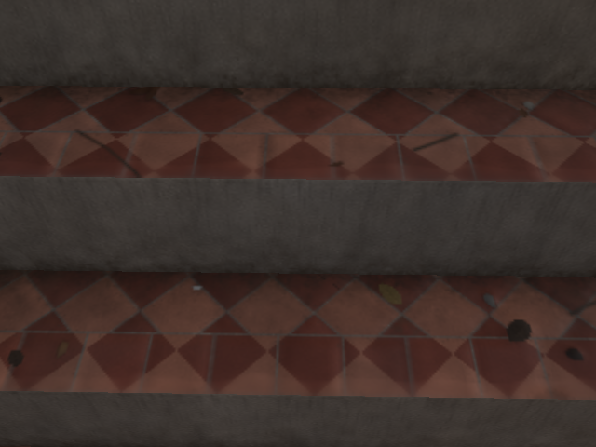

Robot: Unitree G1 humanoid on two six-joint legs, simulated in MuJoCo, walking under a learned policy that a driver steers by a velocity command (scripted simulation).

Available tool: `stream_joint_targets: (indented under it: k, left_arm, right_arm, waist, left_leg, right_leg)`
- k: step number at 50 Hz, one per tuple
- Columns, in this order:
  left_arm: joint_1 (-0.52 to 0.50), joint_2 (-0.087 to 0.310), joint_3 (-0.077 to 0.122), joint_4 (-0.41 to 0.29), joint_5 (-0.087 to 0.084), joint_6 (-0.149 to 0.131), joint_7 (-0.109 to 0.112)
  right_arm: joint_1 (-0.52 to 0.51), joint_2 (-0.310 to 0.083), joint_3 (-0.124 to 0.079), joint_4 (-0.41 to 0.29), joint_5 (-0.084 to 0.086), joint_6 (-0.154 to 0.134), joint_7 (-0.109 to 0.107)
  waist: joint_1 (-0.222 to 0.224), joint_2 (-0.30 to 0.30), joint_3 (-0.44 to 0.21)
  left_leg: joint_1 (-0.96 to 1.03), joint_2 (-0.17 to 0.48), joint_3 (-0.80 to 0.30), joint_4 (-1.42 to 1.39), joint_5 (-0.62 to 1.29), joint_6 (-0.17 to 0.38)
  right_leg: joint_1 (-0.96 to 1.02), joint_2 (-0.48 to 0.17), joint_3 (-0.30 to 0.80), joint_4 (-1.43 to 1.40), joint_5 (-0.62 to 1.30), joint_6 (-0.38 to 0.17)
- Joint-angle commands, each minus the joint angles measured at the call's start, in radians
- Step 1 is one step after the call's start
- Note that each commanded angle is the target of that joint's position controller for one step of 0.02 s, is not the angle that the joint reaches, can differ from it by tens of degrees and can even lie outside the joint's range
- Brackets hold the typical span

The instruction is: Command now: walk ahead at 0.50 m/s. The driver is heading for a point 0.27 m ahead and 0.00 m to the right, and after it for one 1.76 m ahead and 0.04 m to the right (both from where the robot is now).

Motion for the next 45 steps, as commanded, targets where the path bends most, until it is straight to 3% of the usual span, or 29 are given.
stream_joint_targets:
  k: [1,3,4,6,7,9,10,12,13,15,16,18,19,21,22,25,27,31,33,37,39,43,44,45]
  left_arm:
    - [-0.005,0.095,0.017,-0.043,-0.002,-0.011,0.002]
    - [-0.034,0.096,0.019,-0.051,0.002,-0.011,0.002]
    - [-0.005,0.095,0.017,-0.043,-0.002,-0.011,0.002]
    - [-0.034,0.097,0.019,-0.051,0.002,-0.011,0.002]
    - [-0.005,0.095,0.017,-0.044,-0.002,-0.011,0.002]
    - [-0.034,0.097,0.019,-0.051,0.002,-0.011,0.002]
    - [-0.006,0.095,0.017,-0.044,-0.002,-0.011,0.002]
    - [-0.034,0.097,0.019,-0.052,0.002,-0.011,0.002]
    - [-0.006,0.095,0.017,-0.044,-0.002,-0.011,0.002]
    - [-0.034,0.097,0.019,-0.052,0.002,-0.011,0.002]
    - [-0.006,0.096,0.017,-0.044,-0.002,-0.011,0.002]
    - [-0.034,0.097,0.019,-0.052,0.002,-0.011,0.002]
    - [-0.006,0.096,0.017,-0.045,-0.002,-0.011,0.002]
    - [-0.034,0.097,0.019,-0.052,0.002,-0.011,0.002]
    - [-0.006,0.096,0.017,-0.045,-0.002,-0.011,0.002]
    - [-0.036,0.097,0.019,-0.053,0.003,-0.011,0.002]
    - [-0.001,0.096,0.018,-0.044,-0.003,-0.012,0.002]
    - [-0.035,0.098,0.019,-0.053,0.003,-0.011,0.002]
    - [-0.001,0.096,0.018,-0.044,-0.003,-0.012,0.002]
    - [-0.036,0.099,0.019,-0.054,0.003,-0.011,0.002]
    - [-0.002,0.097,0.018,-0.044,-0.003,-0.012,0.002]
    - [-0.036,0.099,0.019,-0.054,0.003,-0.011,0.002]
    - [-0.005,0.097,0.018,-0.046,-0.002,-0.012,0.002]
    - [-0.011,0.101,0.018,-0.045,-0.002,-0.012,0.002]
  right_arm:
    - [-0.01,-0.099,-0.02,-0.047,0.003,-0.012,-0.003]
    - [-0.033,-0.098,-0.021,-0.055,-0.003,-0.012,-0.002]
    - [-0.01,-0.099,-0.02,-0.047,0.003,-0.012,-0.003]
    - [-0.033,-0.098,-0.021,-0.055,-0.003,-0.012,-0.002]
    - [-0.01,-0.099,-0.02,-0.047,0.003,-0.012,-0.003]
    - [-0.033,-0.098,-0.021,-0.055,-0.003,-0.012,-0.002]
    - [-0.01,-0.099,-0.02,-0.048,0.003,-0.012,-0.003]
    - [-0.034,-0.098,-0.021,-0.055,-0.003,-0.012,-0.002]
    - [-0.01,-0.099,-0.021,-0.048,0.003,-0.012,-0.003]
    - [-0.034,-0.098,-0.021,-0.056,-0.003,-0.012,-0.002]
    - [-0.01,-0.099,-0.021,-0.048,0.003,-0.012,-0.003]
    - [-0.034,-0.098,-0.021,-0.056,-0.003,-0.012,-0.002]
    - [-0.011,-0.099,-0.021,-0.048,0.003,-0.012,-0.003]
    - [-0.034,-0.098,-0.021,-0.056,-0.003,-0.012,-0.002]
    - [-0.011,-0.099,-0.021,-0.048,0.003,-0.012,-0.002]
    - [-0.035,-0.098,-0.021,-0.056,-0.003,-0.012,-0.002]
    - [-0.007,-0.1,-0.021,-0.047,0.004,-0.012,-0.002]
    - [-0.035,-0.099,-0.022,-0.056,-0.003,-0.011,-0.002]
    - [-0.007,-0.1,-0.021,-0.047,0.003,-0.012,-0.002]
    - [-0.035,-0.099,-0.022,-0.057,-0.003,-0.012,-0.002]
    - [-0.007,-0.1,-0.021,-0.048,0.003,-0.012,-0.002]
    - [-0.036,-0.1,-0.022,-0.057,-0.003,-0.012,-0.002]
    - [-0.01,-0.101,-0.021,-0.048,0.003,-0.011,-0.002]
    - [-0.015,-0.103,-0.022,-0.049,0.003,-0.012,-0.001]
  waist:
    - [0.001,-0.001,-0.077]
    - [-0.001,-0.005,-0.022]
    - [0.001,-0.001,-0.077]
    - [-0.001,-0.005,-0.022]
    - [0.001,-0.001,-0.077]
    - [-0.001,-0.005,-0.022]
    - [0.001,-0.001,-0.077]
    - [-0.001,-0.005,-0.022]
    - [0.001,-0.001,-0.077]
    - [-0.001,-0.005,-0.022]
    - [0.001,-0.001,-0.078]
    - [-0.001,-0.005,-0.022]
    - [0.001,-0.001,-0.078]
    - [-0.001,-0.005,-0.022]
    - [0.001,-0.001,-0.078]
    - [-0.001,-0.005,-0.022]
    - [0.001,-0.001,-0.084]
    - [-0.001,-0.005,-0.021]
    - [0.001,-0.001,-0.085]
    - [-0.001,-0.005,-0.021]
    - [0.002,-0.001,-0.085]
    - [0.0,-0.005,-0.021]
    - [0.002,-0.001,-0.077]
    - [0.0,-0.003,-0.058]
  left_leg:
    - [0.021,0.14,-0.09,-0.017,0.194,0.004]
    - [0.002,0.142,-0.096,-0.007,0.227,0.009]
    - [0.02,0.14,-0.09,-0.017,0.194,0.004]
    - [0.002,0.142,-0.096,-0.007,0.227,0.009]
    - [0.02,0.14,-0.091,-0.017,0.194,0.004]
    - [0.002,0.142,-0.097,-0.007,0.227,0.009]
    - [0.02,0.14,-0.091,-0.017,0.194,0.004]
    - [0.002,0.142,-0.097,-0.007,0.227,0.009]
    - [0.02,0.14,-0.091,-0.017,0.195,0.004]
    - [0.001,0.142,-0.097,-0.007,0.227,0.009]
    - [0.02,0.14,-0.091,-0.017,0.195,0.004]
    - [0.001,0.142,-0.098,-0.007,0.228,0.009]
    - [0.019,0.14,-0.092,-0.017,0.195,0.004]
    - [0.001,0.142,-0.098,-0.006,0.228,0.008]
    - [0.019,0.139,-0.092,-0.017,0.195,0.004]
    - [0.001,0.142,-0.099,-0.006,0.232,0.009]
    - [0.022,0.138,-0.091,-0.015,0.192,0.004]
    - [0.0,0.142,-0.099,-0.006,0.234,0.009]
    - [0.022,0.138,-0.092,-0.015,0.193,0.004]
    - [0.0,0.141,-0.1,-0.006,0.234,0.008]
    - [0.022,0.138,-0.093,-0.015,0.193,0.004]
    - [-0.001,0.141,-0.101,-0.006,0.235,0.008]
    - [0.018,0.139,-0.094,-0.017,0.199,0.004]
    - [0.012,0.137,-0.095,-0.022,0.187,0.002]
  right_leg:
    - [0.019,-0.152,0.092,-0.005,0.225,-0.025]
    - [-0.005,-0.153,0.096,0.011,0.25,-0.03]
    - [0.019,-0.152,0.092,-0.005,0.225,-0.025]
    - [-0.005,-0.153,0.096,0.011,0.25,-0.029]
    - [0.02,-0.152,0.092,-0.005,0.225,-0.025]
    - [-0.005,-0.153,0.096,0.011,0.25,-0.029]
    - [0.02,-0.152,0.091,-0.005,0.225,-0.025]
    - [-0.004,-0.153,0.095,0.011,0.25,-0.029]
    - [0.02,-0.152,0.091,-0.004,0.225,-0.025]
    - [-0.004,-0.153,0.095,0.011,0.25,-0.029]
    - [0.02,-0.152,0.091,-0.004,0.225,-0.025]
    - [-0.004,-0.153,0.095,0.011,0.25,-0.029]
    - [0.02,-0.152,0.09,-0.004,0.225,-0.024]
    - [-0.004,-0.153,0.094,0.011,0.25,-0.029]
    - [0.021,-0.152,0.09,-0.004,0.225,-0.024]
    - [-0.004,-0.154,0.094,0.012,0.253,-0.029]
    - [0.022,-0.151,0.088,-0.003,0.221,-0.024]
    - [-0.003,-0.154,0.093,0.012,0.254,-0.028]
    - [0.023,-0.151,0.088,-0.003,0.221,-0.024]
    - [-0.003,-0.154,0.092,0.012,0.254,-0.028]
    - [0.023,-0.152,0.087,-0.003,0.221,-0.024]
    - [-0.003,-0.154,0.091,0.012,0.254,-0.028]
    - [0.021,-0.153,0.086,-0.004,0.225,-0.023]
    - [0.015,-0.15,0.086,-0.006,0.217,-0.022]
